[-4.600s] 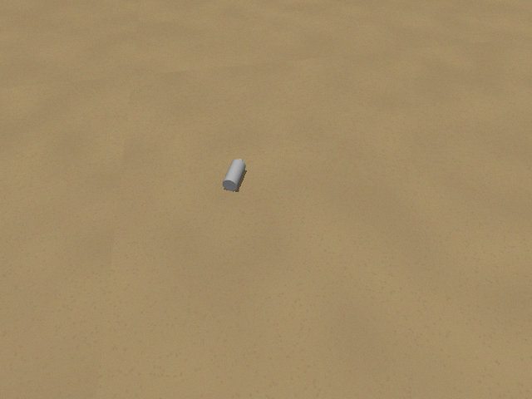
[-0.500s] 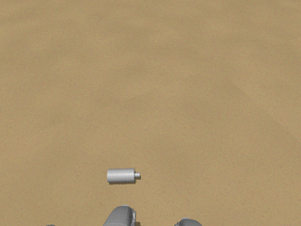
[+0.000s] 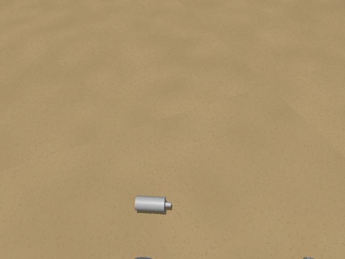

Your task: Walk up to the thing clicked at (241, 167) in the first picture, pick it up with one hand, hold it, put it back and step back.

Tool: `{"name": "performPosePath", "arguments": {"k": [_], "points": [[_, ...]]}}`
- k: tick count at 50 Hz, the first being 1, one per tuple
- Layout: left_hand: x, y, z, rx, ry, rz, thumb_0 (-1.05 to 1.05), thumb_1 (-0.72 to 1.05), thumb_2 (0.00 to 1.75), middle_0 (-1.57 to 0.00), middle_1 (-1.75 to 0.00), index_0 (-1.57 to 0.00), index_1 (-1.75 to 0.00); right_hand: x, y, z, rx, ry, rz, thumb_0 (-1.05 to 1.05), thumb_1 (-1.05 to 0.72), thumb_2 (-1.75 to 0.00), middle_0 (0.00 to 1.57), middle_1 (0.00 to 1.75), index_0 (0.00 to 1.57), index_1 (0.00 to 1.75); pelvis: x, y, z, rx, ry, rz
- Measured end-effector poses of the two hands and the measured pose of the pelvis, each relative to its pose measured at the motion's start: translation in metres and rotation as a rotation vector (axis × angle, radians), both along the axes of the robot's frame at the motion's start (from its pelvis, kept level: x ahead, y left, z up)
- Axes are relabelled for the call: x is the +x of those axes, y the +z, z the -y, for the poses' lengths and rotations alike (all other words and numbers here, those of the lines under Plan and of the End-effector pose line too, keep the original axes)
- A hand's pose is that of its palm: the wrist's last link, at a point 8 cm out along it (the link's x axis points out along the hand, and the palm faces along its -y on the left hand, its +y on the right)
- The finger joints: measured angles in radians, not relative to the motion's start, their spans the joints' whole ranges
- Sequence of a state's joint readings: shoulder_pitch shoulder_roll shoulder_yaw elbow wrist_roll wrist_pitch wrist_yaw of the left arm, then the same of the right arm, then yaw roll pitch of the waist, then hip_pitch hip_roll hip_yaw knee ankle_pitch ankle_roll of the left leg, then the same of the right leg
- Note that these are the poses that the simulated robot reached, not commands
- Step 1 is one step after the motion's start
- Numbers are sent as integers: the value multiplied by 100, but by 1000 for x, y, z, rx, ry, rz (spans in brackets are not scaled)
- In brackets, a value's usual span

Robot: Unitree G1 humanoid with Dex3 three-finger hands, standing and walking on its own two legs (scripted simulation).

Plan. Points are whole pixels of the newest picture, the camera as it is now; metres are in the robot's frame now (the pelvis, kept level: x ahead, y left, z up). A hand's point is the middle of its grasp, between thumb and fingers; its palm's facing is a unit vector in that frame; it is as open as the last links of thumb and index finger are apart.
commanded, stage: walk up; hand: left
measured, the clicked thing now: (153, 203) +0.49 +0.17 -0.72
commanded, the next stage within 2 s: stand in 1.30 s
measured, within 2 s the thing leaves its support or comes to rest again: neither
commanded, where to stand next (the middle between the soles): +0.10 +0.02 m, yaw -2 degrees
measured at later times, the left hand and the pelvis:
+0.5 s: hand out of the picture +0.10 +0.30 -0.15, palm faces -0.03 -0.95 -0.31, open 7.4 cm; pelvis +0.01 +0.04 +0.02, yaw -1 degrees
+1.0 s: hand out of the picture +0.10 +0.29 -0.14, palm faces -0.04 -0.95 -0.32, open 7.4 cm; pelvis +0.02 +0.04 +0.02, yaw -1 degrees
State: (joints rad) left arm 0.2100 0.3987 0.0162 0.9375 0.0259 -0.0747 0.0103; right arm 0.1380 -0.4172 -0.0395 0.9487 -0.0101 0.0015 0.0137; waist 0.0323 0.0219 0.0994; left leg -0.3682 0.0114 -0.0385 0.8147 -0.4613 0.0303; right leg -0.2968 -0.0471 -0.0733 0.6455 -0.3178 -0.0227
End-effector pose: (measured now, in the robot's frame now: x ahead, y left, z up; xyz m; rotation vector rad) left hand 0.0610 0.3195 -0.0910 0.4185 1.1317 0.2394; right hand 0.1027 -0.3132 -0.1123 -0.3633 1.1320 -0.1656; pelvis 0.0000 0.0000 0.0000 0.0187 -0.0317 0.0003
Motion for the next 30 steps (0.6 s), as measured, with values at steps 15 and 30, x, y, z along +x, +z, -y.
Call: {"name": "performPosePath", "arguments": {"k": [15,30], "points": [[21,-28,-23,-118,26,-55,0,91,90,-20,-30,-20,-30,-16,14,-45,-23,-34,-65,1,-91,-90,20,30,20,30,9,5,-34,-34,-9,6],[31,-17,-22,-132,31,-91,0,91,90,-20,-30,-20,-30,5,24,-52,-10,-58,-36,1,-90,-90,20,30,21,30,14,18,-41,-26,-12,3]]}}
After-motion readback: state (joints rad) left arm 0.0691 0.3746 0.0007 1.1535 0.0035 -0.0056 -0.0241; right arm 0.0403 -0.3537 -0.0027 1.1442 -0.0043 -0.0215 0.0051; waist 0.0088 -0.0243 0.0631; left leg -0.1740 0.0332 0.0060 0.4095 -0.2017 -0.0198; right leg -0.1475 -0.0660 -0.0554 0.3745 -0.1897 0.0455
